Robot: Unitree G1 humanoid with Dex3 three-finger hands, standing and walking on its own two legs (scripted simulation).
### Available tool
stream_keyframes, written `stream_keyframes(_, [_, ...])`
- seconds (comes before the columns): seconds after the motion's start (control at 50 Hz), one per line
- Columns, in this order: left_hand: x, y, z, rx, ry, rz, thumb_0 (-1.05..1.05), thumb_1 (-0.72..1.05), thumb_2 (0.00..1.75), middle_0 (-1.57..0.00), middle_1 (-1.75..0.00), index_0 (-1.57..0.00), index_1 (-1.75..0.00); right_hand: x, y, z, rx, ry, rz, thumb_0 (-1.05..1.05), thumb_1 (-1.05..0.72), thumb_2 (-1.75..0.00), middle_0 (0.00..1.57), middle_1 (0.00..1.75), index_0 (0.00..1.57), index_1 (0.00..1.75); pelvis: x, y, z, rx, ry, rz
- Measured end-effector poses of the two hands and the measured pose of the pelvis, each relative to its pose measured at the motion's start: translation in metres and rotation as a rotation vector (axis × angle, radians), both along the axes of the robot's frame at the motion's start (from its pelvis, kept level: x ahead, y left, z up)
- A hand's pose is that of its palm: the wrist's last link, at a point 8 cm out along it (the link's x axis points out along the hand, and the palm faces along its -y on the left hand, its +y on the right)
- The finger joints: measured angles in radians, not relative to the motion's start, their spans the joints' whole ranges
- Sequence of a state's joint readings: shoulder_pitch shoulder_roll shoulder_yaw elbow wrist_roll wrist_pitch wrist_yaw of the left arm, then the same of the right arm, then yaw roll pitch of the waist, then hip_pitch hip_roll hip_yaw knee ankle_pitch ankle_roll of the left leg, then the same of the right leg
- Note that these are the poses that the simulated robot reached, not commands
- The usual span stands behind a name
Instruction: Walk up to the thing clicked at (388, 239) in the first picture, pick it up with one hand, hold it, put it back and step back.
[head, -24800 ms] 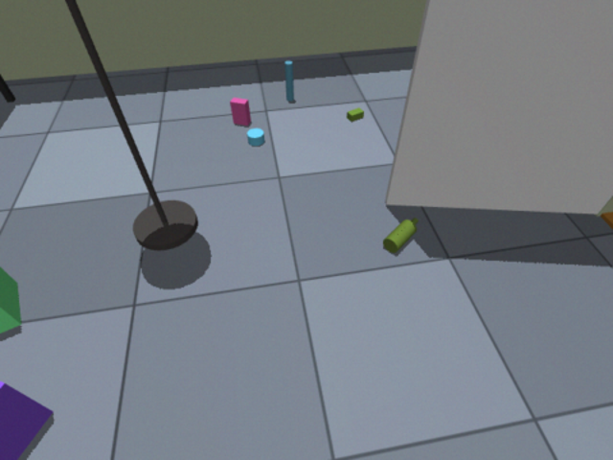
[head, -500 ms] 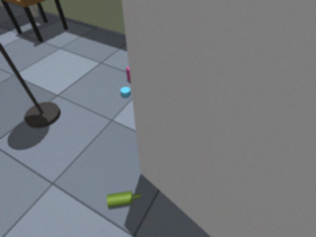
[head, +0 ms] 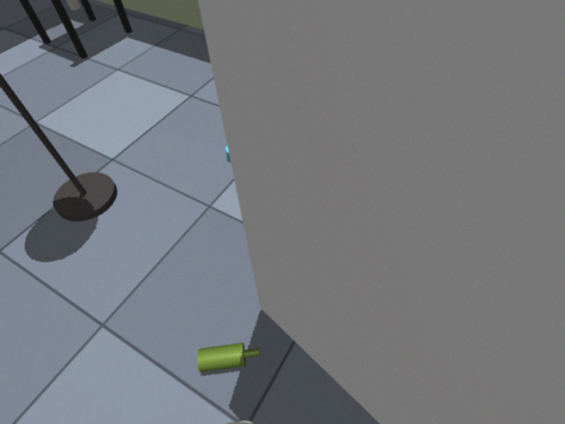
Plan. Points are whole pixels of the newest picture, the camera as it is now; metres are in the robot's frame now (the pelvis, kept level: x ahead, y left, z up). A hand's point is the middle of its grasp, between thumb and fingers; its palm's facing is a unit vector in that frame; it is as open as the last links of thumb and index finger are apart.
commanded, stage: walk up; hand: left
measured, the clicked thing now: (229, 356) +0.41 +0.23 -0.73
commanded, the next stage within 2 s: none
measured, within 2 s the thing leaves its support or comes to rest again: neither
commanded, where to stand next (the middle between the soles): +0.00 +0.03 m, yaw -3 degrees
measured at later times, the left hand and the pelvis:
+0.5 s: hand out of the picture +0.07 +0.28 -0.13, palm faces -0.07 -0.88 -0.47, open 7.4 cm; pelvis -0.04 +0.01 -0.01, yaw -1 degrees
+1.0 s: hand out of the picture +0.07 +0.25 -0.14, palm faces -0.03 -0.94 -0.34, open 7.4 cm; pelvis -0.03 +0.00 +0.00, yaw +0 degrees
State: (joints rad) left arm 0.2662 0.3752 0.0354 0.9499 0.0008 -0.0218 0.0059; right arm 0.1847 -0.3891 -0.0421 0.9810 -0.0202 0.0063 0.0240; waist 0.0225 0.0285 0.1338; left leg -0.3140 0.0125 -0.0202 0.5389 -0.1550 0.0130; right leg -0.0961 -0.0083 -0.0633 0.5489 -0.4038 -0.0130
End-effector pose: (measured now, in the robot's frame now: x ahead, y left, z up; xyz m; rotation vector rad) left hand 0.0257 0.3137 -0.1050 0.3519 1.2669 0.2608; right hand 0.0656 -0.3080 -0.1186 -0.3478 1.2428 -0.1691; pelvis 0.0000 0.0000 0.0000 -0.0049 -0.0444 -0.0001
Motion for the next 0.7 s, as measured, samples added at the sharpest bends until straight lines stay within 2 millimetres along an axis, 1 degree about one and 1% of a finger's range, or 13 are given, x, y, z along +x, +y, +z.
stream_keyframes(0.06, [0.024,-0.001,-0.008,-0.018,-0.014,0.004,0.01,0.9,0.9,-0.21,-0.3,-0.21,-0.3,0.023,0.013,0.001,0.007,-0.038,0.008,0.01,-0.91,-0.9,0.2,0.3,0.2,0.3,0.001,0.004,-0.001,0.006,-0.001,-0.005])
stream_keyframes(0.08, [0.032,-0.002,-0.009,-0.023,-0.022,-0.004,0.01,0.9,0.9,-0.21,-0.3,-0.21,-0.3,0.027,0.016,0.002,0.009,-0.038,0.006,0.01,-0.91,-0.9,0.21,0.3,0.21,0.3,0.001,0.004,0.0,0.002,0.001,-0.005])
stream_keyframes(0.16, [0.06,-0.009,-0.01,-0.029,-0.072,-0.046,0.01,0.9,0.9,-0.21,-0.3,-0.21,-0.3,0.03,0.019,0.001,0.016,-0.045,0.0,0.0,-0.91,-0.9,0.21,0.3,0.22,0.31,-0.002,0.002,-0.001,-0.002,0.011,-0.022])
stream_keyframes(0.2, [0.067,-0.012,-0.009,-0.019,-0.089,-0.072,0.0,0.9,0.9,-0.21,-0.3,-0.21,-0.3,0.029,0.016,-0.002,0.025,-0.057,-0.005,0.0,-0.9,-0.9,0.21,0.3,0.24,0.32,-0.006,-0.001,-0.003,-0.003,0.01,-0.032])
stream_keyframes(0.24, [0.07,-0.014,-0.009,0.001,-0.102,-0.095,0.0,0.9,0.9,-0.21,-0.3,-0.21,-0.3,0.026,0.011,-0.009,0.04,-0.074,-0.015,0.0,-0.9,-0.9,0.21,0.3,0.26,0.33,-0.011,-0.005,-0.009,0.001,0.008,-0.041])
stream_keyframes(0.28, [0.068,-0.016,-0.009,0.027,-0.108,-0.114,0.0,0.9,0.9,-0.21,-0.3,-0.21,-0.3,0.021,0.006,-0.017,0.056,-0.086,-0.035,0.0,-0.9,-0.9,0.21,0.3,0.27,0.33,-0.017,-0.01,-0.015,-0.001,0.002,-0.045])
stream_keyframes(0.32, [0.061,-0.018,-0.005,0.041,-0.103,-0.13,0.0,0.9,0.9,-0.21,-0.3,-0.21,-0.3,0.014,0.002,-0.021,0.055,-0.08,-0.061,0.0,-0.91,-0.9,0.21,0.3,0.27,0.33,-0.024,-0.011,-0.015,0.01,-0.001,-0.044])
stream_keyframes(0.4, [0.046,-0.011,0.01,0.073,-0.087,-0.144,0.0,0.9,0.9,-0.21,-0.3,-0.21,-0.3,-0.004,-0.003,-0.019,0.047,-0.078,-0.091,0.01,-0.91,-0.9,0.21,0.3,0.25,0.32,-0.035,-0.004,-0.008,0.03,0.01,-0.048])
stream_keyframes(0.48, [0.037,0.0,0.019,0.078,-0.119,-0.142,0.0,0.9,0.9,-0.21,-0.3,-0.21,-0.3,-0.031,-0.003,-0.017,0.034,-0.03,-0.067,0.01,-0.91,-0.9,0.21,0.3,0.23,0.31,-0.038,0.003,-0.006,0.025,0.017,-0.023])
stream_keyframes(0.52, [0.034,0.009,0.017,0.064,-0.148,-0.128,0.0,0.9,0.9,-0.21,-0.3,-0.21,-0.3,-0.042,-0.001,-0.015,0.018,0.003,-0.044,0.01,-0.91,-0.9,0.2,0.3,0.22,0.31,-0.038,0.007,-0.008,0.026,0.017,-0.004])
stream_keyframes(0.58, [0.025,0.02,0.008,0.044,-0.147,-0.093,0.0,0.9,0.9,-0.21,-0.3,-0.21,-0.3,-0.056,0.006,-0.009,-0.006,0.009,-0.031,0.01,-0.91,-0.9,0.2,0.3,0.21,0.3,-0.038,0.012,-0.01,0.061,-0.002,-0.012])
stream_keyframes(0.64, [0.017,0.02,0.005,0.022,-0.106,-0.078,0.01,0.9,0.9,-0.21,-0.3,-0.21,-0.3,-0.065,0.008,0.003,-0.008,-0.009,-0.04,0.01,-0.91,-0.9,0.21,0.3,0.21,0.3,-0.034,0.011,-0.003,0.039,-0.005,-0.006])
stream_keyframes(0.7, [0.014,0.015,0.004,-0.001,-0.087,-0.082,0.01,0.9,0.9,-0.21,-0.3,-0.21,-0.3,-0.069,0.004,0.011,-0.017,-0.017,-0.042,0.01,-0.9,-0.9,0.21,0.3,0.21,0.3,-0.031,0.007,0.001,0.027,-0.007,-0.011])
